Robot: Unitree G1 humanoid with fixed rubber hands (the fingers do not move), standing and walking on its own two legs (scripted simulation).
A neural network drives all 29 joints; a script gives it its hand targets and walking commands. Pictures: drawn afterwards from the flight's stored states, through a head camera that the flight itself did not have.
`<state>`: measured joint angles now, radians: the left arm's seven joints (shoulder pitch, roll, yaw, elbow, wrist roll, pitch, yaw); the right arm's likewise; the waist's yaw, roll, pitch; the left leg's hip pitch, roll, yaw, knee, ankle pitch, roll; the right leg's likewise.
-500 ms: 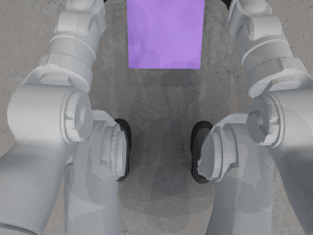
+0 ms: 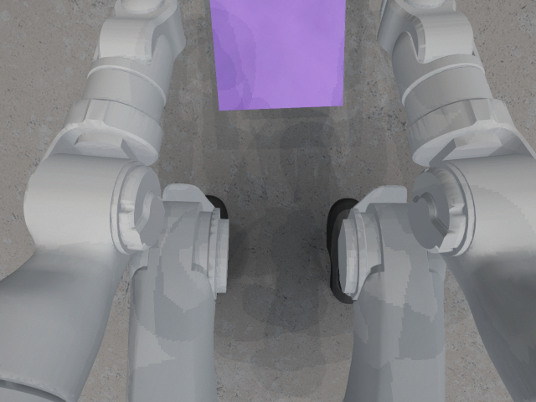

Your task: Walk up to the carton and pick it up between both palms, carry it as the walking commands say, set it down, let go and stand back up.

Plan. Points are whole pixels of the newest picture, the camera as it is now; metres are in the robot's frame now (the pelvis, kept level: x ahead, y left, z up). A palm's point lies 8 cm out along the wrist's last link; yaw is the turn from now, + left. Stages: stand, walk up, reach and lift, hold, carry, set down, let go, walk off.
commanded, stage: reach and lift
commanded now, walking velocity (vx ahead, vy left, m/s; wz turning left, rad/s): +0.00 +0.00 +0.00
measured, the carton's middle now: out of the picture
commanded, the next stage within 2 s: none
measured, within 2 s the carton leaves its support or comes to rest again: neither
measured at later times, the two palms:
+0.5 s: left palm out of the picture +0.55 +0.12 -0.12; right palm out of the picture +0.55 -0.12 -0.12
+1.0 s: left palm out of the picture +0.53 +0.11 -0.06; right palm out of the picture +0.52 -0.11 -0.05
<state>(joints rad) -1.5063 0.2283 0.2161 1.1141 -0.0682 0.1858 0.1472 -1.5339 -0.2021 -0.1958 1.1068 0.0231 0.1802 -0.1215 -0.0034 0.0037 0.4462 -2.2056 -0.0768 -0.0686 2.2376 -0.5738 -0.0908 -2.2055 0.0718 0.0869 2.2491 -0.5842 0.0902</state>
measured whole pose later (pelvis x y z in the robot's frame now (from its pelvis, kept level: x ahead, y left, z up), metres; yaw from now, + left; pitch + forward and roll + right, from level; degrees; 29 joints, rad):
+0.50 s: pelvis -0.01 +0.00 +0.02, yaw -1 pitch +29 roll +1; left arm -1.51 0.17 0.29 0.85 0.01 0.33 0.19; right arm -1.55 -0.15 -0.23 0.90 0.02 0.28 -0.32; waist 0.03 -0.02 0.53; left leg -2.11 -0.12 -0.11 2.15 -0.55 -0.14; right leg -2.13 0.13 0.09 2.16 -0.53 0.10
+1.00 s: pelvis -0.03 +0.00 +0.05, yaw -2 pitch +25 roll +1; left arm -1.45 0.07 0.35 0.71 0.08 0.38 0.33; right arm -1.46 -0.06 -0.29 0.73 -0.03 0.34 -0.36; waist 0.02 0.00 0.52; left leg -1.99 -0.13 -0.10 2.06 -0.51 -0.12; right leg -2.00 0.14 0.11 2.06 -0.49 0.12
